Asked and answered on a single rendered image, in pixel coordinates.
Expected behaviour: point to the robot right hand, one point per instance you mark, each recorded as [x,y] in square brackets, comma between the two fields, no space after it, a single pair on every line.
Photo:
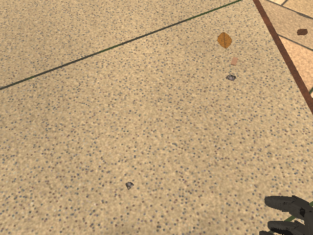
[295,206]

